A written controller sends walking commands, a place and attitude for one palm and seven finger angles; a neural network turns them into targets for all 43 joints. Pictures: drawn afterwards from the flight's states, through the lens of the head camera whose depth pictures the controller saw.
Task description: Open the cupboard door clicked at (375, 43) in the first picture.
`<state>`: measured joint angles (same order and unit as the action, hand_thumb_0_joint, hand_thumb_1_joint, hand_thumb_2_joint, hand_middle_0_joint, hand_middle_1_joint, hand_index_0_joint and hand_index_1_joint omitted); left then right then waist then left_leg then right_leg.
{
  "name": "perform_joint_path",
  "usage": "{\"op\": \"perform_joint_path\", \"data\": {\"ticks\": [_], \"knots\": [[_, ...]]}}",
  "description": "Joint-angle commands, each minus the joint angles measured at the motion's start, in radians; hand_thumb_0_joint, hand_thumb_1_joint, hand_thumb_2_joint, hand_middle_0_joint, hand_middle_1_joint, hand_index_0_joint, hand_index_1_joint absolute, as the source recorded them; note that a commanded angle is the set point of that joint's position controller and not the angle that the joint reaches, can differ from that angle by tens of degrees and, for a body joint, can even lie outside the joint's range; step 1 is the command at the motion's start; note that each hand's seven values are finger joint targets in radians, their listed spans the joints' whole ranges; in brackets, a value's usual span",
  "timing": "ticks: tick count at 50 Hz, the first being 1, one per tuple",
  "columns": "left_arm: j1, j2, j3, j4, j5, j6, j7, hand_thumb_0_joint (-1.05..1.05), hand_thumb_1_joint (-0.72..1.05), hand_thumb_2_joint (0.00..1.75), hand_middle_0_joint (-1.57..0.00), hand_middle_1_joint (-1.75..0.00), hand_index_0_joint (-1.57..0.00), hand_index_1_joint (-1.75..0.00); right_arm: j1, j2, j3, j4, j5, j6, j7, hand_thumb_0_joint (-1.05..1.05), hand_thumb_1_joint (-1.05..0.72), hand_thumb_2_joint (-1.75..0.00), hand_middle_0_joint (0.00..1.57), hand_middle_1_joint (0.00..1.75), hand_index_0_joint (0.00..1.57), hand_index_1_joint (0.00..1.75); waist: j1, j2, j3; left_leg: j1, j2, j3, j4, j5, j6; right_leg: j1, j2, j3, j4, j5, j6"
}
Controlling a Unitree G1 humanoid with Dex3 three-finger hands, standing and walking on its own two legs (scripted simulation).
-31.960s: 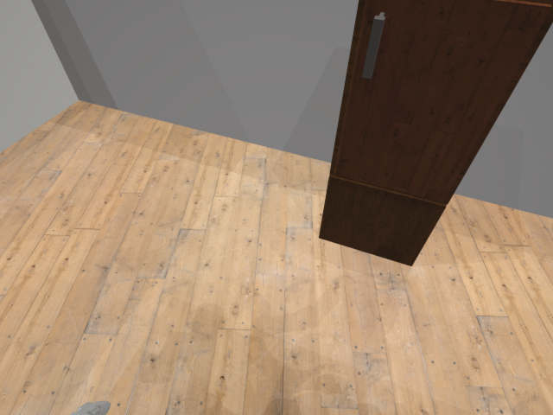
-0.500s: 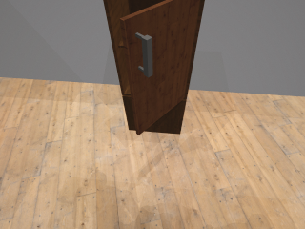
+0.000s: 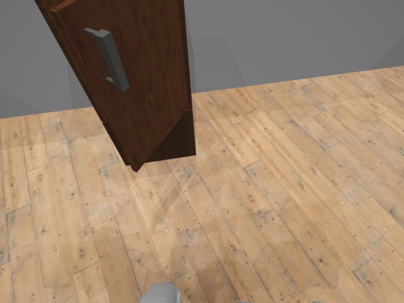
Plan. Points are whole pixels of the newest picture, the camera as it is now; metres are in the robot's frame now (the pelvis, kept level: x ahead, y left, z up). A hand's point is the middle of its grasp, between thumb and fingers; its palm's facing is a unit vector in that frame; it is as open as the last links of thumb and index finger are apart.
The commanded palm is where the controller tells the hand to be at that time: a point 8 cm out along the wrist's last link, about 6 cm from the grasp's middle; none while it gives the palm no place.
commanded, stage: walk to a spot facing it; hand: left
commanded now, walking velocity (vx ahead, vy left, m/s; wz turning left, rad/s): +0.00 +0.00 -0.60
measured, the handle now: (107, 60) +0.58 +0.26 +0.13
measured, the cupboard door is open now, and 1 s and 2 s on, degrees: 51 51 51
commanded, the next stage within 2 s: none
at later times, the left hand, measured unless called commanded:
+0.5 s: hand (138, 274) +0.18 +0.17 -0.16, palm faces -0.27 -0.92 -0.28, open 7.4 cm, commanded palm none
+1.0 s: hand (183, 246) +0.25 +0.07 -0.15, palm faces -0.59 -0.79 -0.20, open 7.4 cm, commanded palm none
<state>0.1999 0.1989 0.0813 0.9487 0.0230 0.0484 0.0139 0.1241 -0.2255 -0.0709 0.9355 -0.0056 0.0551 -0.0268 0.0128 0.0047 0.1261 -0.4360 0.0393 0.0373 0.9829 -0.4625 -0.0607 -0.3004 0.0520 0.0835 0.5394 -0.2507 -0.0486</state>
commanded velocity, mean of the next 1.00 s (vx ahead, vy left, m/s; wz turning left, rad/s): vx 0.08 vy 0.00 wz -0.60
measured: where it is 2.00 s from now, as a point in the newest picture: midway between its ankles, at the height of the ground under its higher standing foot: (290, 274)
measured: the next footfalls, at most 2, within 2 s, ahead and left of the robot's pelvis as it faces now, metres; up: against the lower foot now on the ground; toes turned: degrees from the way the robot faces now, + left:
left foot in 0.16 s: +0.05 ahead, +0.15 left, +0.00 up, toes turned -5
right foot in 0.46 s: +0.03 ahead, -0.13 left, +0.00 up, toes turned -18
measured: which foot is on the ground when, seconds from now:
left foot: up 0.00-0.14, down 0.16-0.44, up 0.46-0.72, down 0.74-1.00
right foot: down 0.00-0.14, up 0.16-0.44, down 0.46-0.74, up 0.76-1.00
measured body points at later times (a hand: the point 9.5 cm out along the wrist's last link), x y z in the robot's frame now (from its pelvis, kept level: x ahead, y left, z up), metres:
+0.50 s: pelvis +0.01 -0.01 -0.02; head +0.06 -0.03 +0.43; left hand +0.20 +0.22 -0.14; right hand -0.02 -0.27 -0.16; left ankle +0.00 +0.15 -0.71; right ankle -0.01 -0.12 -0.74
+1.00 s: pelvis +0.04 -0.03 +0.00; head +0.08 -0.05 +0.45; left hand +0.28 +0.11 -0.14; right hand -0.09 -0.24 -0.14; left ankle +0.09 +0.12 -0.74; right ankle -0.02 -0.13 -0.71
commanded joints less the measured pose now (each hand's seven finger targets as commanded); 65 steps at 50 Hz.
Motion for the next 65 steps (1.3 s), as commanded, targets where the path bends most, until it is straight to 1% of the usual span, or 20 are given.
{"op": "perform_joint_path", "data": {"ticks": [1,5,7,8,12,20,21,22,24,35,37,38,42,50,51,52,53,55,58,65], "knots": [[0.036,0.220,0.054,-0.067,0.007,-0.022,0.007,0.00,0.90,0.90,-0.20,-0.30,-0.20,-0.30,0.004,-0.047,-0.009,-0.090,0.004,-0.028,-0.009,0.00,-0.90,-0.90,0.20,0.30,0.20,0.30,0.012,-0.146,-0.158,0.013,-0.013,-0.023,-0.160,0.002,0.012,0.140,-0.242,0.323,-0.167,0.372,-0.155],[-0.019,0.202,0.048,-0.086,-0.006,-0.017,0.001,0.00,0.90,0.90,-0.20,-0.30,-0.20,-0.30,0.108,-0.071,-0.009,-0.072,0.007,-0.046,-0.023,0.00,-0.90,-0.90,0.20,0.30,0.20,0.30,-0.049,-0.127,-0.195,0.254,-0.013,-0.032,-0.509,0.186,0.027,0.036,-0.175,0.305,-0.081,0.370,-0.068],[0.011,0.104,0.024,-0.121,-0.020,-0.015,-0.017,0.00,0.90,0.90,-0.20,-0.30,-0.20,-0.30,0.134,-0.229,-0.036,-0.084,-0.015,-0.059,-0.029,0.00,-0.90,-0.90,0.20,0.30,0.20,0.30,-0.046,0.313,-0.206,0.467,0.380,-0.420,-0.708,0.319,0.171,-0.285,0.032,0.054,0.219,-0.233,0.052],[-0.036,0.137,0.029,-0.149,-0.008,-0.020,-0.025,0.00,0.90,0.90,-0.20,-0.30,-0.20,-0.30,0.144,-0.257,-0.036,-0.097,-0.026,-0.054,-0.037,0.00,-0.90,-0.90,0.20,0.30,0.20,0.30,-0.063,0.240,-0.160,0.340,0.486,-0.468,-0.716,0.384,0.269,-0.292,0.001,-0.023,0.444,-0.373,0.078],[-0.042,0.112,0.030,-0.122,-0.002,-0.010,-0.045,0.00,0.90,0.90,-0.20,-0.30,-0.20,-0.30,0.068,-0.155,-0.007,-0.119,-0.032,-0.065,-0.036,0.00,-0.90,-0.90,0.20,0.30,0.20,0.30,-0.007,0.205,-0.138,0.335,0.279,-0.112,-0.588,0.793,0.194,-0.295,-0.060,-0.066,0.605,-0.238,0.106],[-0.024,0.122,0.018,-0.124,-0.006,-0.021,-0.055,0.00,0.90,0.90,-0.20,-0.30,-0.20,-0.30,0.121,-0.205,-0.030,-0.093,-0.024,-0.050,-0.016,0.00,-0.90,-0.90,0.20,0.30,0.20,0.30,-0.005,0.193,-0.166,0.270,0.260,0.027,-0.439,0.676,0.105,0.070,-0.035,-0.186,0.020,-0.013,0.054],[0.062,0.175,0.030,-0.101,-0.002,-0.029,-0.049,0.00,0.90,0.90,-0.20,-0.30,-0.20,-0.30,0.105,-0.189,-0.029,-0.106,-0.015,-0.048,-0.011,0.00,-0.90,-0.90,0.20,0.30,0.20,0.30,0.041,0.075,-0.207,0.156,0.221,0.069,-0.287,0.542,0.058,0.254,-0.097,-0.104,-0.104,0.188,0.022],[0.119,0.309,0.057,-0.089,0.010,-0.043,-0.028,0.00,0.90,0.90,-0.20,-0.30,-0.20,-0.30,0.091,-0.098,-0.011,-0.152,-0.002,-0.045,-0.001,0.00,-0.90,-0.90,0.20,0.30,0.20,0.30,0.062,-0.299,-0.225,-0.124,0.055,0.167,-0.025,-0.009,-0.013,0.410,-0.395,0.313,-0.193,0.520,-0.094],[0.122,0.312,0.058,-0.084,-0.004,-0.028,-0.005,0.00,0.90,0.90,-0.20,-0.30,-0.20,-0.30,0.002,-0.098,-0.006,-0.170,0.001,-0.031,-0.009,0.00,-0.90,-0.90,0.20,0.30,0.20,0.30,0.082,-0.206,-0.163,-0.198,0.052,-0.038,0.179,-0.172,-0.001,0.274,-0.404,0.340,-0.169,0.463,-0.208],[-0.090,0.210,0.032,-0.136,-0.007,-0.011,-0.009,0.00,0.90,0.90,-0.20,-0.30,-0.20,-0.30,0.203,-0.100,-0.005,-0.073,0.000,-0.046,-0.011,0.00,-0.90,-0.90,0.20,0.30,0.20,0.30,-0.075,-0.100,-0.173,0.294,0.012,-0.011,-0.512,0.188,0.016,-0.091,-0.168,0.221,-0.078,0.127,-0.043],[-0.057,0.121,0.010,-0.169,-0.018,-0.009,-0.025,0.00,0.90,0.90,-0.20,-0.30,-0.20,-0.30,0.236,-0.262,-0.032,-0.090,-0.024,-0.060,-0.023,0.00,-0.90,-0.90,0.20,0.30,0.20,0.30,-0.073,0.329,-0.183,0.363,0.442,-0.467,-0.750,0.169,0.193,-0.297,0.018,-0.048,0.333,-0.348,0.071],[-0.083,0.146,0.022,-0.186,-0.009,-0.016,-0.036,0.00,0.90,0.90,-0.20,-0.30,-0.20,-0.30,0.228,-0.278,-0.030,-0.111,-0.033,-0.063,-0.023,0.00,-0.90,-0.90,0.20,0.30,0.20,0.30,-0.079,0.198,-0.169,0.253,0.491,-0.506,-0.766,0.102,0.266,-0.278,-0.038,-0.018,0.497,-0.346,0.072],[-0.121,0.096,0.020,-0.153,0.002,-0.017,-0.069,0.00,0.90,0.90,-0.20,-0.30,-0.20,-0.30,0.158,-0.176,-0.005,-0.102,-0.037,-0.076,-0.020,0.00,-0.90,-0.90,0.20,0.30,0.20,0.30,-0.038,0.218,-0.110,0.313,0.296,-0.135,-0.703,0.257,0.164,-0.317,-0.097,-0.102,0.497,-0.195,0.090],[-0.080,0.096,0.016,-0.116,0.002,-0.039,-0.081,0.00,0.90,0.90,-0.20,-0.30,-0.20,-0.30,0.215,-0.196,-0.018,-0.057,-0.035,-0.075,0.003,0.00,-0.90,-0.90,0.20,0.30,0.20,0.30,-0.018,0.149,-0.124,0.190,0.284,0.066,-0.559,0.124,0.101,0.087,-0.038,-0.241,0.009,-0.097,0.041],[0.047,0.148,0.033,-0.075,0.004,-0.047,-0.072,0.00,0.90,0.90,-0.20,-0.30,-0.20,-0.30,0.177,-0.177,-0.015,-0.071,-0.026,-0.075,0.009,0.00,-0.90,-0.90,0.20,0.30,0.20,0.30,0.050,0.027,-0.162,0.052,0.224,0.130,-0.387,0.095,0.062,0.303,-0.071,-0.172,-0.090,-0.120,0.005],[0.188,0.285,0.063,-0.041,0.012,-0.062,-0.052,0.00,0.90,0.90,-0.20,-0.30,-0.20,-0.30,0.112,-0.091,0.004,-0.123,-0.006,-0.076,0.024,0.00,-0.90,-0.90,0.20,0.30,0.20,0.30,0.125,-0.323,-0.191,-0.256,0.075,0.249,-0.043,-0.103,0.000,0.513,-0.361,0.306,-0.257,-0.293,-0.123],[0.253,0.340,0.074,-0.023,-0.010,-0.059,-0.034,0.00,0.90,0.90,-0.20,-0.30,-0.20,-0.30,-0.021,-0.110,0.007,-0.178,-0.013,-0.075,0.023,0.00,-0.90,-0.90,0.20,0.30,0.20,0.30,0.173,-0.290,-0.129,-0.387,0.052,0.063,0.133,-0.233,0.000,0.443,-0.475,0.509,-0.340,-0.249,-0.210],[0.117,0.255,0.050,-0.054,-0.006,-0.065,-0.015,0.00,0.90,0.90,-0.20,-0.30,-0.20,-0.30,-0.023,-0.127,-0.009,-0.153,-0.012,-0.078,0.026,0.00,-0.90,-0.90,0.20,0.30,0.20,0.30,0.076,-0.204,-0.052,-0.380,0.110,-0.041,0.193,-0.042,-0.001,0.278,-0.394,0.418,-0.345,-0.333,-0.195],[0.034,0.194,0.035,-0.073,0.000,-0.086,-0.014,0.00,0.90,0.90,-0.20,-0.30,-0.20,-0.30,0.046,-0.085,-0.009,-0.105,-0.019,-0.068,0.037,0.00,-0.90,-0.90,0.20,0.30,0.20,0.30,-0.001,-0.144,-0.091,-0.184,0.097,-0.004,0.044,0.096,-0.012,0.153,-0.299,0.191,-0.316,-0.048,-0.153],[0.085,0.209,0.040,-0.026,-0.001,-0.100,-0.028,0.00,0.90,0.90,-0.20,-0.30,-0.20,-0.30,-0.024,-0.060,-0.006,-0.134,-0.013,-0.091,0.046,0.00,-0.90,-0.90,0.20,0.30,0.20,0.30,0.014,-0.142,-0.076,-0.085,0.024,0.026,-0.256,0.179,0.000,0.189,-0.257,0.187,-0.286,0.058,-0.145]]}}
